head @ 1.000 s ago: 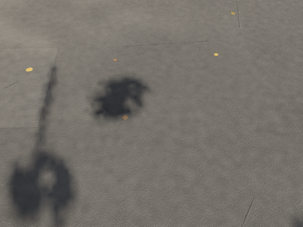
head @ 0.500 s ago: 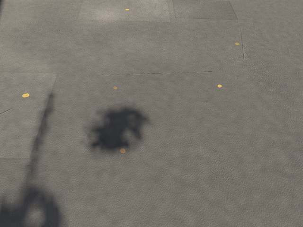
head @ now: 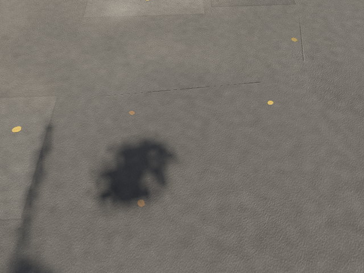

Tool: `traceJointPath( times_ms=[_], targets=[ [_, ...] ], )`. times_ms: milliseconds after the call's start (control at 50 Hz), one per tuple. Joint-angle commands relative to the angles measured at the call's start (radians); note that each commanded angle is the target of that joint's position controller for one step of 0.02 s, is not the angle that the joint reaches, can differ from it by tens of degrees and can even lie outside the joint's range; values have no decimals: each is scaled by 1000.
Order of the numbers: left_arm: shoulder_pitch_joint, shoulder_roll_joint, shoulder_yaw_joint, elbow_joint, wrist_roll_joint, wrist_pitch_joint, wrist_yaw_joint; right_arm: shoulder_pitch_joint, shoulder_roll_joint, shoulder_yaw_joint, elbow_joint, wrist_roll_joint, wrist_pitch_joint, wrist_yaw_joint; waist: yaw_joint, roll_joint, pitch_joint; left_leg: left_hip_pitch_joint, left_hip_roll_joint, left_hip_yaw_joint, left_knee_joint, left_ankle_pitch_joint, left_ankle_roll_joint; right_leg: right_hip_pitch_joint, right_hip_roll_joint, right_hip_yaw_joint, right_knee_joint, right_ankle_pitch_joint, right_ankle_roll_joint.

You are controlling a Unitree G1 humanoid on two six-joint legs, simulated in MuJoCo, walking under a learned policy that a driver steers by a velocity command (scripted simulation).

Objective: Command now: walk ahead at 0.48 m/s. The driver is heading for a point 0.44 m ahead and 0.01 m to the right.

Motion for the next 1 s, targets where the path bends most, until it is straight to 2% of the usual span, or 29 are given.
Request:
traceJointPath(
  times_ms=[20,40,80,140,200,280,340,360,380,400,420,440,460,480,500,520,560,600,680,740,760,780,800,820,840,860,880,920,1000],
  targets=[
    [44,79,9,-16,14,-14,-4,-21,-67,-24,-76,-7,-6,-11,19,-128,-34,-266,95,-47,12,119,26,200,-258,315,-316,-12,-161],
    [62,82,9,-5,13,-17,-1,-17,-49,-23,-78,-7,4,-12,9,-125,-22,-252,99,-43,-21,132,22,171,-252,288,-334,31,-167],
    [104,111,13,14,13,-22,12,-66,-55,-26,-102,-14,14,-13,3,-94,7,-293,96,-34,-105,198,4,162,-249,246,-358,124,-181],
    [148,132,15,26,12,-19,30,-185,-50,-21,-148,-25,13,-2,22,-77,33,-327,82,-24,-312,359,-16,176,-230,181,-367,216,-169],
    [199,144,16,35,3,-18,36,-311,-33,-5,-184,-19,10,16,58,-76,57,-264,40,19,-497,482,-15,171,-205,125,-385,211,-149],
    [286,156,22,70,-9,-5,39,-426,-42,8,-229,-10,7,40,91,-65,88,-283,16,17,-616,468,3,309,-250,120,-346,215,-143],
    [293,175,32,79,-11,11,43,-430,-75,3,-250,-7,2,55,65,-84,66,-234,-9,27,-663,359,37,413,-289,121,-265,365,-121],
    [278,186,36,75,-10,16,43,-384,-100,-7,-242,-7,0,55,34,-104,28,-145,-39,51,-667,320,53,427,-285,112,-203,529,-109],
    [255,185,35,70,-8,24,43,-269,-134,-26,-212,-15,-1,53,-32,-115,-40,19,-79,81,-688,329,76,418,-247,81,-51,727,-84],
    [254,162,24,60,-1,28,45,-105,-188,-49,-165,-28,-2,47,-98,-102,-154,280,-56,57,-668,448,111,313,-187,45,168,726,-43],
    [341,76,-3,37,15,20,41,37,-282,-68,-139,-61,-2,40,-82,72,-337,708,211,-285,-624,645,242,-49,-64,5,557,340,27],
    [401,28,-22,66,8,-2,34,53,-252,-54,-127,-45,7,41,-63,244,-489,841,371,-627,-760,779,362,-221,75,111,835,-422,66],
    [336,125,6,61,-17,-17,31,5,-190,-31,-141,-33,11,43,-74,151,-421,747,324,-519,-763,805,314,-275,19,220,918,-429,51],
    [248,137,9,35,-33,-20,34,-92,-150,-18,-159,-31,12,38,-50,106,-278,597,285,-345,-764,869,273,-316,-33,175,897,-382,46],
    [201,124,11,29,-23,-14,43,-163,-121,-7,-163,-34,9,39,-15,24,-180,437,236,-240,-801,889,242,-298,-79,138,817,-319,51],
    [192,123,20,30,-12,3,52,-204,-91,2,-165,-38,4,38,17,18,-138,326,199,-181,-839,857,219,-244,-112,130,744,-280,49],
    [241,70,16,44,-2,36,58,-224,-77,8,-148,-59,3,41,64,34,-126,175,174,-121,-887,873,219,-105,-124,126,658,-226,53],
    [238,47,12,37,4,52,64,-246,-92,9,-135,-66,0,34,93,54,-117,112,152,-59,-909,908,228,-57,-123,115,515,-169,65],
    [133,69,9,13,10,69,65,-241,-131,5,-113,-56,22,12,67,71,-140,114,126,-12,-929,745,200,20,-107,91,266,7,76],
    [76,87,15,7,9,82,63,-223,-121,12,-91,-49,39,6,52,65,-102,112,128,-43,-934,468,182,54,-98,91,159,25,68],
    [74,86,16,10,14,81,62,-229,-113,16,-87,-42,45,5,63,58,-87,101,117,-46,-917,373,165,88,-90,81,93,48,59],
    [77,88,17,17,22,79,62,-222,-97,22,-80,-34,48,4,71,45,-75,91,89,-45,-891,271,134,133,-83,74,14,90,47],
    [73,106,19,16,33,78,62,-183,-73,30,-65,-35,50,4,65,11,-60,82,55,-40,-861,186,89,172,-110,107,-55,187,33],
    [67,154,25,9,32,75,67,-139,-58,34,-60,-49,49,4,25,-61,-59,57,0,-12,-800,100,45,212,-172,165,-61,329,10],
    [26,191,31,11,17,77,70,-45,-47,31,-44,-50,50,3,-52,-180,-60,44,-65,34,-798,49,14,203,-200,192,-49,279,-35],
    [13,127,23,21,8,78,61,-83,-50,34,-45,-53,60,-6,-23,-184,-54,134,-69,57,-797,84,-3,105,-168,181,-79,94,-28],
    [3,96,16,24,10,76,56,-128,-76,28,-52,-46,70,-11,-4,-148,-27,158,-63,58,-788,110,-5,64,-138,162,-90,41,-5],
    [-7,100,13,30,17,65,52,-146,-86,24,-49,-43,84,-19,4,-114,-30,167,-51,48,-775,165,2,81,-114,134,-70,125,18],
    [19,103,12,63,9,58,57,-144,-84,23,-36,-38,84,-16,15,-74,-74,193,-35,41,-758,280,1,155,-104,118,-20,286,7]
  ],
)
